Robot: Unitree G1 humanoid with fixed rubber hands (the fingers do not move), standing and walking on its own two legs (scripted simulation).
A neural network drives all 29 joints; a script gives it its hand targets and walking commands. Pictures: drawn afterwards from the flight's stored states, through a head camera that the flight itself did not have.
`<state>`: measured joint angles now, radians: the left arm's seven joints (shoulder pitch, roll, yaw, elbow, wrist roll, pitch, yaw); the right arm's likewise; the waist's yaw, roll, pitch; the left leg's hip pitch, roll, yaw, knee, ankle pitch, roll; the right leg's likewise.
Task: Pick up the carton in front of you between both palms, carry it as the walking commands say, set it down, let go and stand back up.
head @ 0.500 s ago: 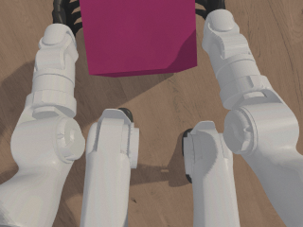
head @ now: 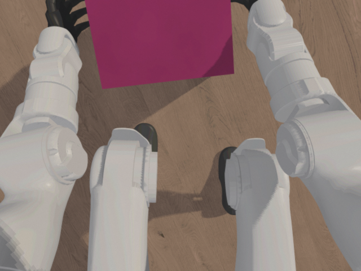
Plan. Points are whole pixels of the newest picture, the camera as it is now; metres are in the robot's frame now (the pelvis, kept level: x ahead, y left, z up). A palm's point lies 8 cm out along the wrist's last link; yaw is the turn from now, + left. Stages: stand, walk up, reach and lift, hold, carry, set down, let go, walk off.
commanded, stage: set down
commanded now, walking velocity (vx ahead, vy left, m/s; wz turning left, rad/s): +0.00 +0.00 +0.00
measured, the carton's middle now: (164, 30) +0.50 +0.11 -0.25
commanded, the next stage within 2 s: let go in 1.22 s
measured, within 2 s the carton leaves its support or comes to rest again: neither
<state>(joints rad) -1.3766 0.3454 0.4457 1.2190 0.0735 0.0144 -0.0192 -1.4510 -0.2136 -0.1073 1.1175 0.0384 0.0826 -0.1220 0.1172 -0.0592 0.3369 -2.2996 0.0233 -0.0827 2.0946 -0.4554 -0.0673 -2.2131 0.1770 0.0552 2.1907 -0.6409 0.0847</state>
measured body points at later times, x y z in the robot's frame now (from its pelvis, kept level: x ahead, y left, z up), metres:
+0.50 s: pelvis +0.00 +0.01 +0.05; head +0.34 +0.07 +0.34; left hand +0.49 +0.33 -0.09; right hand +0.57 -0.05 -0.08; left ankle +0.14 +0.15 -0.34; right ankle +0.10 -0.12 -0.34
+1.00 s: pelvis +0.03 +0.02 +0.17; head +0.34 +0.06 +0.49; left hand +0.49 +0.34 +0.06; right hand +0.57 -0.06 +0.06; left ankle +0.14 +0.15 -0.34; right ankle +0.10 -0.12 -0.34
